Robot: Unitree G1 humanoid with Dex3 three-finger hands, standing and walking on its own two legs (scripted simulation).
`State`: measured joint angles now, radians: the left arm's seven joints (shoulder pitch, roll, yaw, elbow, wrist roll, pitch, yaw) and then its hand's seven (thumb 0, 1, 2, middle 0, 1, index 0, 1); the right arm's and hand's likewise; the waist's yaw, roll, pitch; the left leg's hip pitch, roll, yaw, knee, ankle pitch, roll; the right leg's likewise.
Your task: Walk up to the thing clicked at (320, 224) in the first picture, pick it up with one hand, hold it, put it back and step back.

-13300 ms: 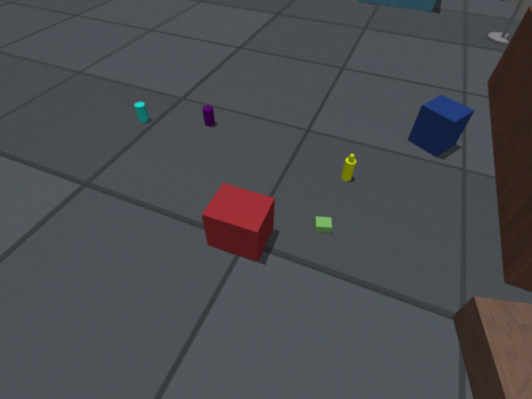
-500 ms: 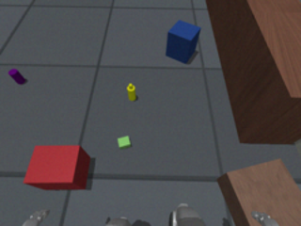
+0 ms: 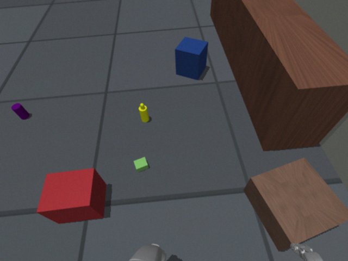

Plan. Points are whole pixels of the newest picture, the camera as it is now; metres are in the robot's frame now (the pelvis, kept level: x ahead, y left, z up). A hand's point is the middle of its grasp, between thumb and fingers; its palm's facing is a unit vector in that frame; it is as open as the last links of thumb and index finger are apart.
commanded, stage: walk up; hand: left
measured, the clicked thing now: (141, 164) +0.73 +0.26 -0.74
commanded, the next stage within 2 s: stand in 0.98 s
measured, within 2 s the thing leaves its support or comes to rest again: neither
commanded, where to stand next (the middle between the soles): +0.32 +0.03 m, yaw -1 degrees
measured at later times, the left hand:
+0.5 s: hand out of the picture +0.02 +0.27 -0.14, palm faces +0.03 -0.94 -0.34, open 7.3 cm
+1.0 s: hand out of the picture +0.06 +0.28 -0.13, palm faces +0.04 -0.94 -0.35, open 7.3 cm
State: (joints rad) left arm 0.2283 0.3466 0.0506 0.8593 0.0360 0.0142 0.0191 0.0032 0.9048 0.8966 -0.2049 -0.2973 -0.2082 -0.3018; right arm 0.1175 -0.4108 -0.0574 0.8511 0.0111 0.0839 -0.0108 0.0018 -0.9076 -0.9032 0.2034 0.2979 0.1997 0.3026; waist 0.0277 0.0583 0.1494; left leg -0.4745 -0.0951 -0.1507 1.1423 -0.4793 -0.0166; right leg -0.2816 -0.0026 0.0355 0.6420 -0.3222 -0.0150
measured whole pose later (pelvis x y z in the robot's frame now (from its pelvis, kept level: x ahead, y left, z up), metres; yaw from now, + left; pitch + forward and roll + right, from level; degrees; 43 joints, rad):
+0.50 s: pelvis -0.04 +0.02 +0.01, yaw +2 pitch -3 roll +0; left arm 0.18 0.34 0.03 0.99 0.01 -0.01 -0.01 0.00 0.91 0.90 -0.20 -0.30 -0.21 -0.30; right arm 0.19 -0.37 -0.04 0.99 -0.02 0.00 0.01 0.00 -0.91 -0.90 0.20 0.30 0.20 0.30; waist 0.00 0.01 0.06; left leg -0.19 0.00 -0.04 0.55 -0.30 0.00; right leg -0.22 0.00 0.03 0.53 -0.26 0.01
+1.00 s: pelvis -0.03 +0.02 +0.02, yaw +2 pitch -2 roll +0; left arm 0.09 0.36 0.02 1.08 0.00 -0.02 0.00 0.00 0.91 0.90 -0.20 -0.30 -0.20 -0.30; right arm 0.08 -0.33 -0.03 1.06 -0.01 -0.01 0.00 0.00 -0.91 -0.90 0.20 0.30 0.20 0.30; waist 0.01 0.00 0.06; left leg -0.10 -0.01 -0.02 0.40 -0.26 0.00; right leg -0.14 -0.01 0.04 0.40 -0.22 0.02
